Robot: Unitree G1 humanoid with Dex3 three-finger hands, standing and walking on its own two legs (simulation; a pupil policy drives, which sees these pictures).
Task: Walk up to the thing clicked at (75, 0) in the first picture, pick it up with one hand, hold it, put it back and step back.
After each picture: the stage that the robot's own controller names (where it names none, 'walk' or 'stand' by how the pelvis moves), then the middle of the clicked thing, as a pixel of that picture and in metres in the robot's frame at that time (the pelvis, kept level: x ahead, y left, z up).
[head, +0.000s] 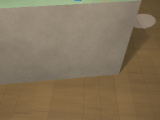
stand; out of the picture +1.03 +0.06 +0.14
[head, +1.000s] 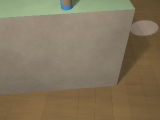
rise first; out of the picture +0.92 +0.15 +0.17
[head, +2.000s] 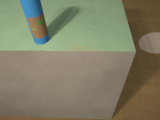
walk; (34, 15) +0.57 +0.24 +0.15
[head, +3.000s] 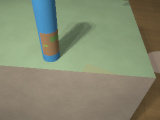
stand; (47, 30) +0.49 +0.15 +0.17
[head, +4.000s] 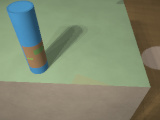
stand; (31, 42) +0.43 +0.20 +0.15
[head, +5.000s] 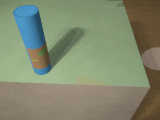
stand; (35, 44) +0.44 +0.19 +0.14
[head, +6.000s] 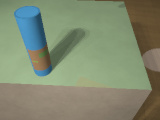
stand; (36, 45) +0.43 +0.18 +0.14
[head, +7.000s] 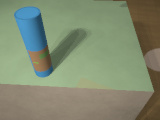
stand; (37, 46) +0.42 +0.18 +0.14
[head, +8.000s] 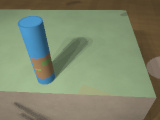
rise first; (39, 54) +0.41 +0.19 +0.14
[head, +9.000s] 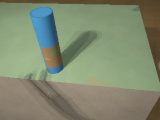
go down; (49, 44) +0.45 +0.18 +0.14
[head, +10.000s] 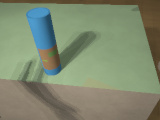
go down; (46, 45) +0.44 +0.18 +0.15
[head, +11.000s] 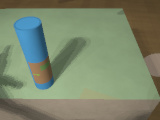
go down; (37, 58) +0.39 +0.16 +0.15
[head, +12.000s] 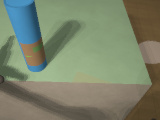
close in; (30, 39) +0.43 +0.17 +0.16
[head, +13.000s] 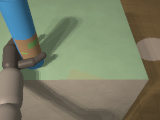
close; (24, 35) +0.44 +0.18 +0.17
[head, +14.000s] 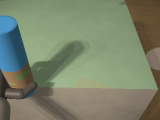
lift; (14, 64) +0.32 +0.21 +0.19
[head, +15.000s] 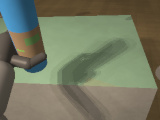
lift; (24, 28) +0.30 +0.16 +0.33
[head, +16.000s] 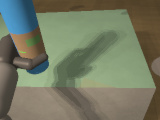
hold; (25, 30) +0.33 +0.16 +0.30
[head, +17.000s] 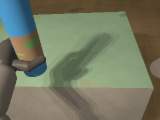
crouch; (23, 33) +0.33 +0.17 +0.29
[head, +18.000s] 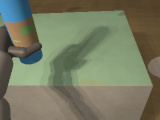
crouch; (19, 20) +0.36 +0.18 +0.32
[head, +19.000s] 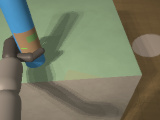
lower; (23, 30) +0.46 +0.17 +0.19
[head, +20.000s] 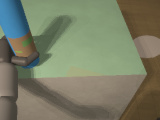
lower; (18, 33) +0.44 +0.19 +0.18
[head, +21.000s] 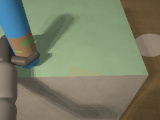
lower; (18, 33) +0.44 +0.19 +0.18
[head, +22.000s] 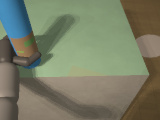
lower; (20, 33) +0.44 +0.19 +0.18
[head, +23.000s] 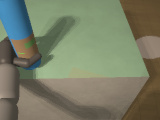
loosen; (21, 35) +0.44 +0.19 +0.18
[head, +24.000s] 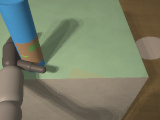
withdraw; (25, 38) +0.43 +0.18 +0.17
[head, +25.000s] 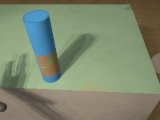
sink last; (45, 51) +0.40 +0.16 +0.16
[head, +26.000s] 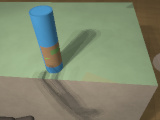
stand; (48, 43) +0.44 +0.17 +0.15
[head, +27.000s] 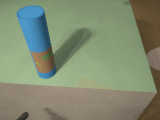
stand; (40, 47) +0.41 +0.17 +0.15
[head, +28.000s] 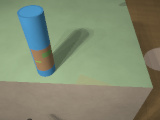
stand; (40, 45) +0.42 +0.18 +0.15
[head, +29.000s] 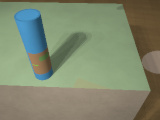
walk; (37, 49) +0.42 +0.18 +0.15
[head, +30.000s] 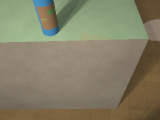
walk; (44, 4) +0.58 +0.17 +0.17
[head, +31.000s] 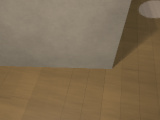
walk; out of the picture +0.94 +0.14 +0.17
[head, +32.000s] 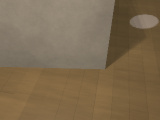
walk; out of the picture +1.15 +0.19 +0.16
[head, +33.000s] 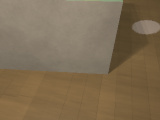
stand; out of the picture +1.12 +0.15 +0.14
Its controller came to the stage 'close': yes
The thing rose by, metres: 0.21
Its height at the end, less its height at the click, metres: +0.00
